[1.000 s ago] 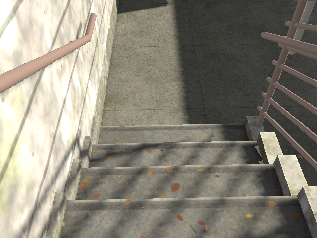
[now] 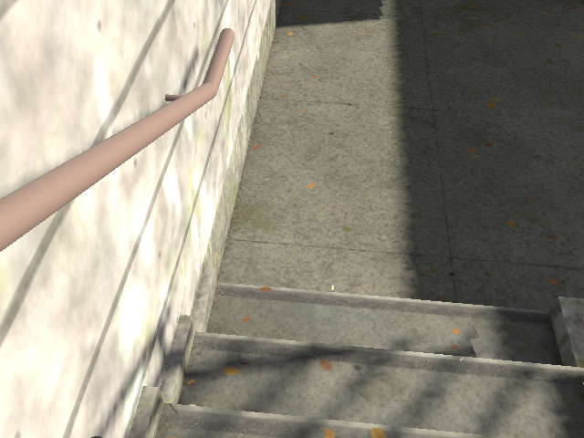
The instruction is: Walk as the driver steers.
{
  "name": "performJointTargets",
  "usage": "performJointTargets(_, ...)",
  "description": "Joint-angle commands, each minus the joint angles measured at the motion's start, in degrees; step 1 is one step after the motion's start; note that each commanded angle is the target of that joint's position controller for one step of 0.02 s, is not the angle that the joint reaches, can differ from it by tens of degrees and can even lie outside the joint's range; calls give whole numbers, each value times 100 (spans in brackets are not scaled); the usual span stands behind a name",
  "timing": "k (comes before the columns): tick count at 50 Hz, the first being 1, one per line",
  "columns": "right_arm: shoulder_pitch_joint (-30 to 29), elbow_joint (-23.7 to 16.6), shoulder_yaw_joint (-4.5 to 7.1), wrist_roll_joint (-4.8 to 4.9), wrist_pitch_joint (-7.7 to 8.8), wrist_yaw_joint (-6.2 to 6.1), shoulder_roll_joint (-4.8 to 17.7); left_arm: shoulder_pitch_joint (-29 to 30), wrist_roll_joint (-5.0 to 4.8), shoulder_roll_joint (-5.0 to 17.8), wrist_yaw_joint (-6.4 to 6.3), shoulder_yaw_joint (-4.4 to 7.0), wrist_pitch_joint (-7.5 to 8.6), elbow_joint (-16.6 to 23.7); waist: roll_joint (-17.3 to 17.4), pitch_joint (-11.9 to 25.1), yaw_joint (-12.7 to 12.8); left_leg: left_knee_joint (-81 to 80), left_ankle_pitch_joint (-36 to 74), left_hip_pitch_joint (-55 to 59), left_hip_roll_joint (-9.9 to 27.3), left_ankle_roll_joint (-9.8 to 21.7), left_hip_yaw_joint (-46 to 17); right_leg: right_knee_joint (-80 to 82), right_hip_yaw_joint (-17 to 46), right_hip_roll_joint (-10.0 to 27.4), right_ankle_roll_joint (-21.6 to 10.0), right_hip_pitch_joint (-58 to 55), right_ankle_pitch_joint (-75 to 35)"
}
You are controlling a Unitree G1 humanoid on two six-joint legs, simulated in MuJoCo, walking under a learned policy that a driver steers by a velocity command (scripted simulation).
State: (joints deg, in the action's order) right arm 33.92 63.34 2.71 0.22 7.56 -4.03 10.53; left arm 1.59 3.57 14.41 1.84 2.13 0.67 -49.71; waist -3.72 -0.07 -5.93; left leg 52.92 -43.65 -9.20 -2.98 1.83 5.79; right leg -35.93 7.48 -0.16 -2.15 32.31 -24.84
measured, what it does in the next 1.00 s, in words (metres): goes down, turning right: right foot 0.16 m lower, then left foot 0.16 m lower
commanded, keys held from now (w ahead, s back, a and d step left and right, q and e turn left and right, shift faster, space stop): w+e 0.58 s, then e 0.14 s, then no key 0.28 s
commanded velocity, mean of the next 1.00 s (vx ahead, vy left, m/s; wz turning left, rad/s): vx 0.39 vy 0.00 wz -0.46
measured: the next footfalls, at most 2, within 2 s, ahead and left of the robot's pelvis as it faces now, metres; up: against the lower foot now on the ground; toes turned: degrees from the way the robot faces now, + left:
right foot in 0.10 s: +0.20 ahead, -0.11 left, -0.16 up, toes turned -2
left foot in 0.72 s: +0.55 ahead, -0.02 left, -0.33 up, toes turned -27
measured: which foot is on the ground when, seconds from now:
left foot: down 0.00-0.10, up 0.12-0.70, down 0.72-1.00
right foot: up 0.00-0.08, down 0.10-0.72, up 0.74-1.00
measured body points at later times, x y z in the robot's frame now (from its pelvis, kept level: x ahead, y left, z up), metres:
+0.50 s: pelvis +0.26 -0.06 -0.11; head +0.26 -0.08 +0.34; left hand +0.23 +0.20 -0.24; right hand +0.39 -0.34 -0.22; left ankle +0.47 +0.05 -0.79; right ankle +0.16 -0.11 -0.83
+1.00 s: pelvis +0.48 -0.07 -0.25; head +0.52 -0.05 +0.19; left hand +0.74 +0.06 -0.39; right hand +0.31 -0.25 -0.38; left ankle +0.52 -0.01 -0.99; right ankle +0.51 -0.26 -0.88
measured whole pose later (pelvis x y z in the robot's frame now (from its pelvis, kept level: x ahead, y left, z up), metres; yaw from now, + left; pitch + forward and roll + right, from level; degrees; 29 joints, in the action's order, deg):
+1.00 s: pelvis +0.48 -0.07 -0.25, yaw -28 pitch +0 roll -1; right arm 29.0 55.6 -1.2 -0.2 1.6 -1.6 9.9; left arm -3.9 1.9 13.3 -1.2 1.4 -2.1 -48.8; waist -4.2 -2.1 -1.8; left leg 29.2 -15.7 -13.3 -2.5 4.7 2.7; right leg -69.0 7.1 -3.4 -1.4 45.0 7.0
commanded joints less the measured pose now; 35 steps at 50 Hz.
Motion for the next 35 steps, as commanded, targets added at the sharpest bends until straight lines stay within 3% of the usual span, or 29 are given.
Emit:
performJointTargets(1,275,-78,20,-75,-33,-22,423,1120,-102,-157,-43,-126,161,586,574,-1155,-262,-769,3503,-828,1315,706,-1200,858,-580,188,-54,-284,493)
performJointTargets(2,267,-35,32,-64,-112,-27,432,625,-102,-143,-35,-135,126,455,612,-1053,-94,-259,4027,-1145,1322,704,-958,926,-712,185,-167,-1154,883)
performJointTargets(3,261,20,-22,-128,-224,0,506,-234,-202,-214,11,-162,89,132,604,-694,221,634,5122,-910,1370,771,-822,1186,-741,143,-318,-1854,1039)
performJointTargets(4,12,-85,35,-166,-302,4,737,-1546,-201,-78,3,-75,60,-386,486,-170,788,1944,5346,-905,1295,803,-718,1700,-714,85,-481,-2917,988)
performJointTargets(5,116,-137,75,-133,-293,109,851,-2164,-49,314,28,51,23,-641,-407,118,1055,3499,3924,-1483,820,605,-232,1823,-777,1,-548,-3968,543)
performJointTargets(6,396,-170,33,0,-300,100,356,-2849,128,863,49,196,48,-733,-1327,801,1001,6239,-664,-4046,232,218,128,-715,298,1267,-1229,-6299,-3942)
performJointTargets(7,249,-490,78,75,-290,85,964,-3452,-191,1089,-4,289,39,-639,-648,2003,1388,7020,-580,-4988,441,135,-247,-918,1458,1902,-1883,-7404,-3500)
performJointTargets(8,-343,-766,112,43,-291,47,1011,-3361,-377,1221,-61,370,12,-555,-430,1697,1469,7017,-113,-5666,443,33,-310,-43,1855,2083,-2202,-6803,-2160)
performJointTargets(9,-954,-999,56,-70,-313,28,792,-2965,-356,1189,-203,409,-15,-448,-437,1236,1310,6546,412,-5901,454,-71,-496,849,2533,2194,-2329,-5824,593)
performJointTargets(10,-1184,-989,100,-154,-460,59,843,-2579,-346,719,-230,248,65,-321,-16,333,972,5642,1038,-5322,755,-9,-839,1154,2200,1866,-1999,-4240,1607)
performJointTargets(11,-1300,-990,115,-221,-651,66,674,-2349,-234,535,-209,157,119,-241,92,-57,687,5248,956,-4673,729,-7,-868,1152,2296,1696,-1912,-2846,1961)
performJointTargets(12,-1379,-1002,101,-221,-741,-1,468,-2037,-189,299,-166,-4,240,-258,649,-354,263,3932,2313,-4170,845,-26,-1058,1098,1773,1187,-1486,-1856,1682)
performJointTargets(13,-1202,-959,74,-420,-797,13,248,-1883,-271,376,-190,24,304,-177,359,-158,104,3320,2770,-3833,822,-98,-1017,1088,1784,952,-1385,-1547,1506)
performJointTargets(14,-1590,-1130,82,-410,-803,71,267,-1841,-366,412,-236,18,373,-124,386,-239,115,1680,3495,-3140,825,-324,-931,1543,1509,544,-1313,-913,1679)
performJointTargets(15,-2059,-1329,93,-477,-773,136,307,-1775,-338,576,-264,96,431,-96,469,-128,197,921,3804,-2834,772,-523,-735,1495,1697,621,-1483,-819,1246)
performJointTargets(16,-1985,-1223,13,-587,-778,194,149,-1866,-325,720,-265,150,386,-100,309,257,190,1077,3674,-2411,604,-556,-538,1325,1687,710,-1612,-874,586)
performJointTargets(17,-1592,-1059,26,-452,-741,259,194,-2188,-302,622,-307,173,268,-107,-11,694,272,1617,4454,-2434,566,-495,-518,1082,1596,598,-1694,-1327,74)
performJointTargets(18,-1799,-1138,65,-387,-760,288,291,-2280,-339,503,-327,154,182,-43,40,609,349,1528,4499,-2812,665,-462,-630,1006,1704,594,-1726,-1615,373)
performJointTargets(19,-2249,-1333,180,-289,-685,257,566,-2992,-378,267,-383,107,206,-363,87,331,649,817,5109,-3790,736,-360,-982,797,1952,337,-1684,-2436,1348)
performJointTargets(21,-3463,-1819,210,-300,-645,317,696,-3711,-336,248,-362,101,219,-416,120,-104,1166,246,4687,-4889,769,-297,-1191,845,2580,522,-1761,-3337,2655)
performJointTargets(22,-3574,-1842,182,-394,-617,357,649,-3858,-281,377,-368,156,177,-344,320,-201,1207,14,4764,-5131,773,-278,-1254,830,2753,578,-1808,-3469,2720)
performJointTargets(23,-3714,-2033,143,-332,-588,415,626,-3680,-322,335,-403,166,180,-342,513,-404,1064,-944,5431,-4513,669,-287,-1268,813,2694,374,-1678,-2823,3241)
performJointTargets(24,-3651,-2027,124,-305,-535,450,548,-3520,-303,267,-380,144,207,-277,337,-421,1047,-1234,6026,-3882,581,-256,-1222,581,2593,218,-1553,-2370,3298)
performJointTargets(25,-3461,-1898,158,-279,-515,464,674,-3353,-200,214,-380,67,148,-173,213,-268,1083,-1227,6204,-3390,432,-316,-1224,232,2577,-41,-1388,-2191,3483)
performJointTargets(27,-3392,-1861,116,-209,-454,536,538,-3206,-325,392,-361,102,112,-59,-85,-196,1056,-1658,6454,-2530,219,-300,-989,-50,2335,-177,-1187,-1659,3254)
performJointTargets(30,-3853,-2158,18,-105,-405,443,330,-3425,-245,334,-387,18,9,-162,-464,-509,1358,-2302,5826,-1717,35,-268,-970,-423,2250,-302,-1093,-1498,2317)
performJointTargets(31,-3842,-2197,43,-94,-349,390,412,-3543,-166,279,-394,-44,0,-232,-84,-591,1425,-2759,5953,-1479,83,-224,-1112,-818,2246,-419,-1047,-1748,2333)
performJointTargets(34,-2236,-1561,112,122,-278,167,519,-3443,-124,337,-482,-51,-8,-469,289,-696,916,-5038,7807,23,595,-273,-1178,-2804,1590,-869,-764,-1827,2572)
performJointTargets(35,-1414,-1377,126,-18,-298,160,657,-3342,-249,523,-374,5,-3,-457,314,-331,673,-5008,8625,1302,920,-185,-1069,-3860,1084,-1000,-664,-992,3556)
Keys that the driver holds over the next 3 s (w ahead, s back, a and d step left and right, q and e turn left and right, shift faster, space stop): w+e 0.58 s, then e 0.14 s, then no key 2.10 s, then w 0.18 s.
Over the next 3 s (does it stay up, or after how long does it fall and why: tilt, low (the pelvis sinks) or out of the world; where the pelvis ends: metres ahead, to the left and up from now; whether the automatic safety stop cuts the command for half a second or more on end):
stays up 0.53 -0.16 -0.26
